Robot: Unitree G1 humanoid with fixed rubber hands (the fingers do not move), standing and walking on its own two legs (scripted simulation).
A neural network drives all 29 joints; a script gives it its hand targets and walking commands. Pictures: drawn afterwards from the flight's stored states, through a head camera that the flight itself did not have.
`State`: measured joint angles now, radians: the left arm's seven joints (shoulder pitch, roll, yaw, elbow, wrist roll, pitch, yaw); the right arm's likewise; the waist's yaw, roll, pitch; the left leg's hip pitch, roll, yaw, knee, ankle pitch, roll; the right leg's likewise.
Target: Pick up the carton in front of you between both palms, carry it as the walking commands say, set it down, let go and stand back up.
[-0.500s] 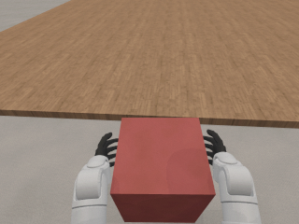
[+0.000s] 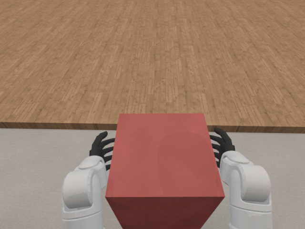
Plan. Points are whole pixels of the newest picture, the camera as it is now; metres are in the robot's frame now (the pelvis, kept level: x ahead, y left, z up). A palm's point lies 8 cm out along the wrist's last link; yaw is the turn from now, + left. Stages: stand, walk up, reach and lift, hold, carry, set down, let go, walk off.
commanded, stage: carry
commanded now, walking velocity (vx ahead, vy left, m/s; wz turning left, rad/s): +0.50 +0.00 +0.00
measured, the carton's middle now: (161, 174) +0.27 -0.01 +0.02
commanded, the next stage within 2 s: none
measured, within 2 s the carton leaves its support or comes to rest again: neither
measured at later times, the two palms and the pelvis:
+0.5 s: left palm (116, 84) +0.58 +0.13 +0.08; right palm (199, 78) +0.60 -0.17 +0.07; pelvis +0.33 -0.03 +0.00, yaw +2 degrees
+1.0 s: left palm (115, 19) +1.00 +0.15 +0.15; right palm (177, 16) +1.00 -0.14 +0.15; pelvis +0.65 +0.00 -0.01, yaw +1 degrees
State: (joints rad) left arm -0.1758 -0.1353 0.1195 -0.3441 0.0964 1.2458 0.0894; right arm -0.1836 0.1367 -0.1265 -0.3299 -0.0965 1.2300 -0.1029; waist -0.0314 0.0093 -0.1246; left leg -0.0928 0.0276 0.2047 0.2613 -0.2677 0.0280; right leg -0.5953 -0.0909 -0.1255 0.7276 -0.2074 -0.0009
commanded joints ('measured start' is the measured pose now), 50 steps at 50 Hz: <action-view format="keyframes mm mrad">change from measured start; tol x16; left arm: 1 -426 -868 -693 -9 -350 -9 -227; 15 -432 -989 -763 -87 -403 -102 -265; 28 -411 -779 -728 -228 -399 -53 -248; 50 -1190 -761 -576 201 -444 82 -172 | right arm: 1 -447 869 722 -26 421 13 273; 18 -327 977 775 -52 357 -101 259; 31 -441 708 709 -223 404 16 239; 50 -1172 751 576 209 497 90 227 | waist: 1 10 139 -95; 7 51 68 -229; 9 61 -308 -315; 13 44 -47 -267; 29 32 -153 -114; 33 2 294 -289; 36 11 43 -268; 50 -19 139 -161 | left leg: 1 136 216 -115 -78 347 86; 6 48 162 31 231 561 16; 9 -565 -43 -76 944 -199 -66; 11 -623 65 -192 1058 -159 -7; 26 -466 34 9 273 239 -9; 30 -50 -53 100 202 137 16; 32 366 361 -581 54 -165 179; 33 367 395 -734 -44 -15 212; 38 157 290 -283 15 298 113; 50 162 194 -92 65 441 125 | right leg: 1 8 39 -70 -147 88 1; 4 136 57 -108 -225 143 -22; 7 629 52 -98 -272 33 -40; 9 906 -363 658 -515 -132 -248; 12 764 -295 391 -463 180 -185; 27 694 -155 -38 -503 410 -101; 30 590 -84 -134 -148 527 -49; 33 -47 107 43 541 -273 8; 34 -87 46 109 628 -261 -21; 50 -20 52 -33 -90 143 -62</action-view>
